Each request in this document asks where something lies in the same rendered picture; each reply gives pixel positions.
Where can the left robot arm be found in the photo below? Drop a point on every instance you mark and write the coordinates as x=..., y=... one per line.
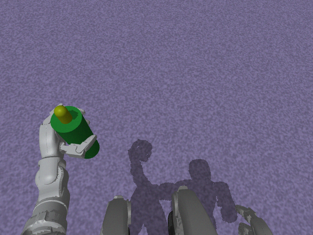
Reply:
x=50, y=212

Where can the right robot hand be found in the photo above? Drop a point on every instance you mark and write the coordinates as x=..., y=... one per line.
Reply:
x=257, y=225

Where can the left robot hand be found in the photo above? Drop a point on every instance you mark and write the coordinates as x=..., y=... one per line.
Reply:
x=52, y=144

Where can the bottle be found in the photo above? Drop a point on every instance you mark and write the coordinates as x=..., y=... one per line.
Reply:
x=70, y=124

